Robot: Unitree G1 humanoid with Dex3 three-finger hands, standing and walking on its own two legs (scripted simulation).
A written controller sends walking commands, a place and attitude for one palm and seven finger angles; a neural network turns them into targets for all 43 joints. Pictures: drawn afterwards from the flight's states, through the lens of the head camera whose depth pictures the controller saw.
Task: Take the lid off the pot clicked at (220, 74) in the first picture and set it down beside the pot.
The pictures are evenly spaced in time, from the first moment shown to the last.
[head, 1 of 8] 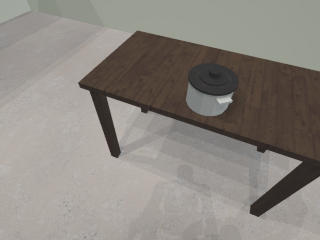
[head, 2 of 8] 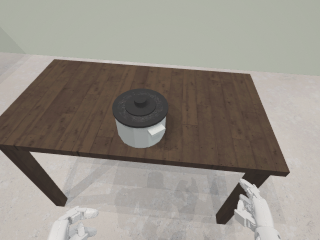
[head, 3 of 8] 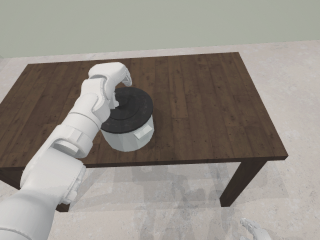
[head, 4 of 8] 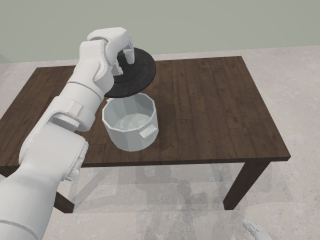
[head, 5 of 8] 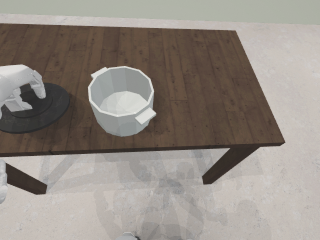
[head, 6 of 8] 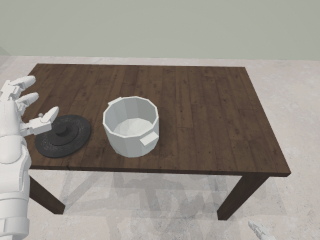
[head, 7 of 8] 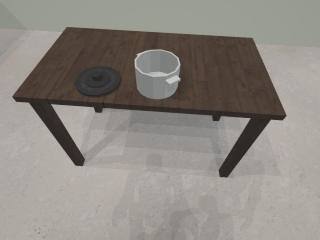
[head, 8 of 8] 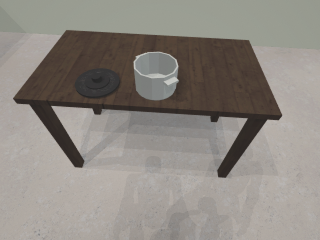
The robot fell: no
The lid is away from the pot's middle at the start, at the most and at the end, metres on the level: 0.00 0.25 0.25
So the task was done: yes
